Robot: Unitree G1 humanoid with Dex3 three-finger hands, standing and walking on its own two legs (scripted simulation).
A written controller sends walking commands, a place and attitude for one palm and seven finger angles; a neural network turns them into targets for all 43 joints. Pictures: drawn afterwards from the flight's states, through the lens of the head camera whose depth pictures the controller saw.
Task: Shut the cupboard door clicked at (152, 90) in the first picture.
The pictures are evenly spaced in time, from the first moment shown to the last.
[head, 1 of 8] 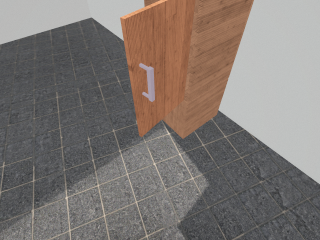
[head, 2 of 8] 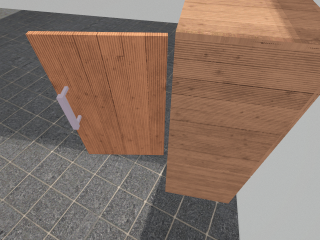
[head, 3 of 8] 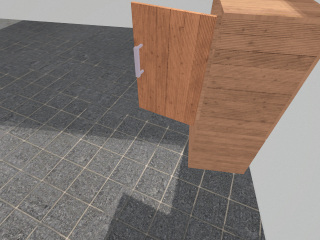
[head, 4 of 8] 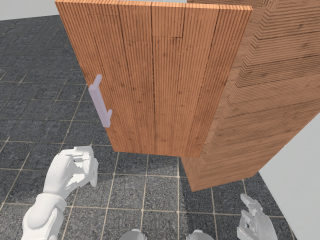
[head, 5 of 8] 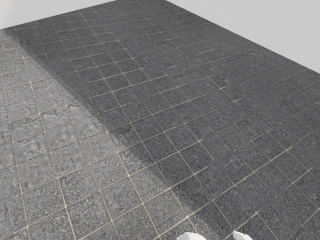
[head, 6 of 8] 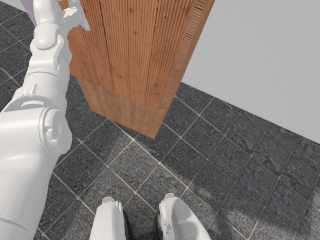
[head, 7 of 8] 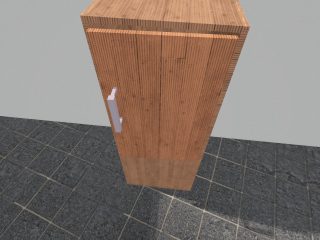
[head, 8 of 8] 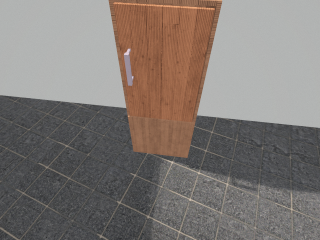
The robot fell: no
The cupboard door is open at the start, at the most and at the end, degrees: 100 100 0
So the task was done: yes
